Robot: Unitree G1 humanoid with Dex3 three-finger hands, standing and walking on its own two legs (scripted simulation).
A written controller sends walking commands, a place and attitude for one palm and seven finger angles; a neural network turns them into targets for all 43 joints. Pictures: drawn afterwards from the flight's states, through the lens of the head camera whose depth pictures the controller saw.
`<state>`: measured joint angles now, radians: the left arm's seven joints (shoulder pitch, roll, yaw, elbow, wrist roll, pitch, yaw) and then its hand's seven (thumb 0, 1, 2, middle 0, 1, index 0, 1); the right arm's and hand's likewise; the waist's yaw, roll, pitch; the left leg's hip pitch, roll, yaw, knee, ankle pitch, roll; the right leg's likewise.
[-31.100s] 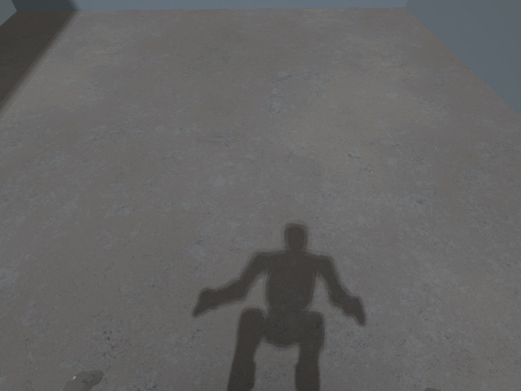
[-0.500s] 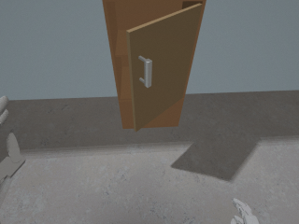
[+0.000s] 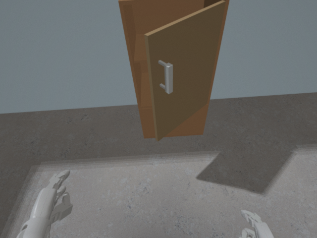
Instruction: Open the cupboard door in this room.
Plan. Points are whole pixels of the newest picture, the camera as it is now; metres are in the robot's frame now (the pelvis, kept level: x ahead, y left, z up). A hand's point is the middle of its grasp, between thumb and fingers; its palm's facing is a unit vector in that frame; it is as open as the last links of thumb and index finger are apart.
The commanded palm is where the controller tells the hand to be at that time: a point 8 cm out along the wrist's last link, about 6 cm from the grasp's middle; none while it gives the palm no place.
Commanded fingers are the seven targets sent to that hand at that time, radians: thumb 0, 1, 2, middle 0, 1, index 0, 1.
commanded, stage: let the arm hang, fingers relaxed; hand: left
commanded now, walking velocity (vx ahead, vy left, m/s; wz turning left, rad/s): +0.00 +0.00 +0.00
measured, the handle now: (165, 76) +0.68 +0.02 +0.03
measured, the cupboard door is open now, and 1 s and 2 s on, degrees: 40 40 40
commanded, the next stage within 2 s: look to check the result in 0.96 s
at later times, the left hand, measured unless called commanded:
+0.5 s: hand out of the picture -0.07 +0.19 -0.16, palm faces +0.02 -0.97 -0.24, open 7.4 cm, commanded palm none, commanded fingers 0.00 0.90 0.90 -0.20 -0.30 -0.20 -0.30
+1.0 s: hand out of the picture +0.00 +0.15 -0.16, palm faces +0.03 -0.98 -0.18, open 7.4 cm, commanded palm none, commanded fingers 0.00 0.90 0.90 -0.20 -0.30 -0.20 -0.30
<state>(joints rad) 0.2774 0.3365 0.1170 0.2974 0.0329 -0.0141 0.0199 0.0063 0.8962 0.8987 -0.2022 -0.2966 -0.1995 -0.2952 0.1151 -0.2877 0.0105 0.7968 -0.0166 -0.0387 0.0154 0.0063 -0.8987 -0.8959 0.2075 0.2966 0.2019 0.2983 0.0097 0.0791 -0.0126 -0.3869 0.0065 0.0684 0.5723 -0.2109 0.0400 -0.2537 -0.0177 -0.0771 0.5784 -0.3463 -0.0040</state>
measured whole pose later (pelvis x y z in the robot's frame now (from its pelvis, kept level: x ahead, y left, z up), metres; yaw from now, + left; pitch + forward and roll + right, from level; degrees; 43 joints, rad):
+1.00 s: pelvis +0.01 -0.01 +0.01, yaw +0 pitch -1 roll +0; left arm 0.28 0.13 0.01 1.15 0.01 -0.01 0.03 0.01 0.91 0.90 -0.20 -0.30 -0.20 -0.29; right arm 0.29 -0.13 0.00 1.15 -0.02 0.01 -0.03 0.00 -0.91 -0.90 0.20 0.30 0.20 0.30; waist -0.02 0.01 0.05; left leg -0.24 0.01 0.06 0.41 -0.15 0.01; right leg -0.11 0.00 -0.08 0.42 -0.29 -0.03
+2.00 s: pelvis +0.04 -0.02 +0.00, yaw -7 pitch +0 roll +0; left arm 0.24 0.20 0.08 1.06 0.02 0.05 0.01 0.01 0.90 0.90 -0.20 -0.30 -0.20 -0.29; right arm 0.19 -0.18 -0.05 1.04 -0.02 0.03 -0.04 0.00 -0.90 -0.90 0.20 0.30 0.20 0.30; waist 0.01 -0.02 0.09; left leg -0.27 0.08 0.16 0.57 -0.29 0.00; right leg -0.19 0.04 0.01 0.59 -0.37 -0.04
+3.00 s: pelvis +0.01 -0.07 -0.01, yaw -43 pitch +1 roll +0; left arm 0.11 0.25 0.07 0.89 0.02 0.02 -0.02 0.01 0.90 0.90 -0.20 -0.30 -0.20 -0.29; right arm 0.23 -0.26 -0.05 0.92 -0.01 0.06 -0.02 0.00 -0.90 -0.90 0.21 0.30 0.20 0.30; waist -0.01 0.04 0.14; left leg -0.36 0.14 0.10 0.92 -0.53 -0.06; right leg -0.33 0.01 -0.04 0.63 -0.31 -0.03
